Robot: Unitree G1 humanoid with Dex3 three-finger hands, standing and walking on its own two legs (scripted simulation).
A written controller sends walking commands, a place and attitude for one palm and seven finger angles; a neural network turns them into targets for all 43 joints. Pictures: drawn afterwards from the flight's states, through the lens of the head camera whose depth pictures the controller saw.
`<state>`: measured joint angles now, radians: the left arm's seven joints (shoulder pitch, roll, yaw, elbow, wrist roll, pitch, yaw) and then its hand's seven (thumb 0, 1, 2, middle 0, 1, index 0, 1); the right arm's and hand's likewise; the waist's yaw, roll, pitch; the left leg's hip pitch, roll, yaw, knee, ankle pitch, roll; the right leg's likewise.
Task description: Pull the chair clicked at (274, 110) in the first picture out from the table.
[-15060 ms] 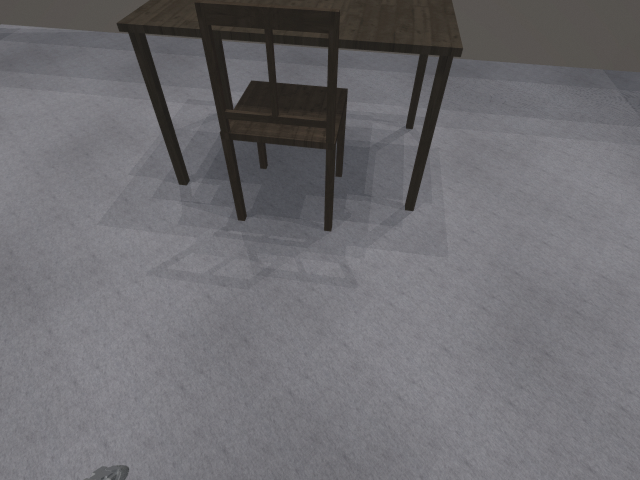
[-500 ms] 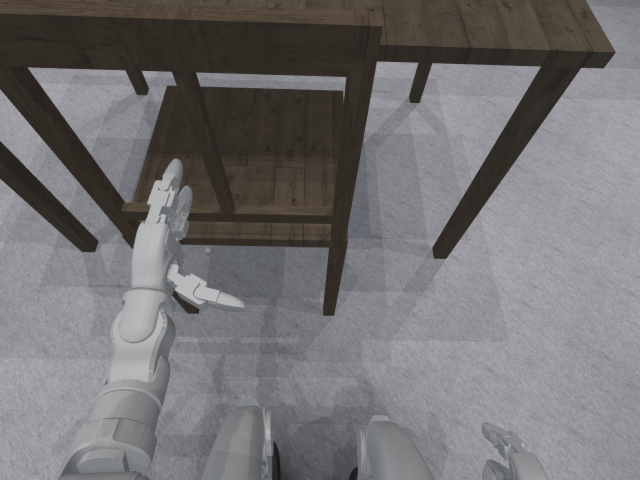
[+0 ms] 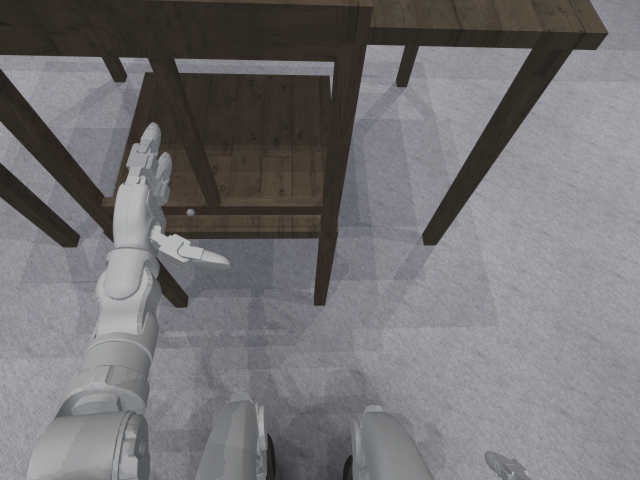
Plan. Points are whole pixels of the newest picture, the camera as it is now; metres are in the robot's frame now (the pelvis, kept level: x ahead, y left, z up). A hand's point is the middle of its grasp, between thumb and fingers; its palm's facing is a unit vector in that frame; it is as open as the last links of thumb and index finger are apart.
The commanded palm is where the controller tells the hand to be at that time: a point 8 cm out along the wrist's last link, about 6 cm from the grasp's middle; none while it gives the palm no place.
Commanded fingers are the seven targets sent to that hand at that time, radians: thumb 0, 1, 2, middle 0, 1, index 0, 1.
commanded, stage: push the fingers through the gap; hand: left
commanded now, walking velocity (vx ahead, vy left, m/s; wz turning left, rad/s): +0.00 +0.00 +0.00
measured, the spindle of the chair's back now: (193, 144) +0.54 +0.16 +0.03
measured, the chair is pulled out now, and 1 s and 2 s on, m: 0.00 0.00 0.00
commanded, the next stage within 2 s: hook a spindle and tug to test in 1.10 s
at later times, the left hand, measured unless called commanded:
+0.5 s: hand (199, 179) +0.48 +0.15 +0.03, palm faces +0.00 -1.00 -0.03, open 17.0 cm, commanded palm +0.46 +0.19 +0.03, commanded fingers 0.00 -0.50 0.30 -0.06 -0.08 -0.06 -0.08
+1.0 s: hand (204, 167) +0.50 +0.14 +0.03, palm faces +0.02 -1.00 -0.03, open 16.9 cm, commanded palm +0.48 +0.19 +0.03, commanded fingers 0.00 -0.50 0.30 -0.06 -0.08 -0.06 -0.08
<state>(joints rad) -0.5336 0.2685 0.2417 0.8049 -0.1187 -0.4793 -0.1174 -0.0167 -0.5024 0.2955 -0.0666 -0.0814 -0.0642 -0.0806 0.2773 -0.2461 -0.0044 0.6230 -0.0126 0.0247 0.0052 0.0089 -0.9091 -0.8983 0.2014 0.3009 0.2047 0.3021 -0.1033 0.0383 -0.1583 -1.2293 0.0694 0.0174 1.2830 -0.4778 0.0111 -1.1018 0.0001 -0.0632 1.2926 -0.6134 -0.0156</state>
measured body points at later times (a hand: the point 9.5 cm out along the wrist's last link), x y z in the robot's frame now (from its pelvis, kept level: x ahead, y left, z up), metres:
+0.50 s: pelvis +0.00 +0.01 -0.01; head +0.14 +0.02 +0.42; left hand +0.48 +0.20 +0.03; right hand +0.05 -0.26 -0.13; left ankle +0.06 +0.12 -0.61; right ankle +0.00 -0.11 -0.61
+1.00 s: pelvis +0.00 +0.00 -0.01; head +0.15 +0.02 +0.42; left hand +0.50 +0.20 +0.03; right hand +0.02 -0.26 -0.13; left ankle +0.06 +0.12 -0.61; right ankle +0.00 -0.11 -0.61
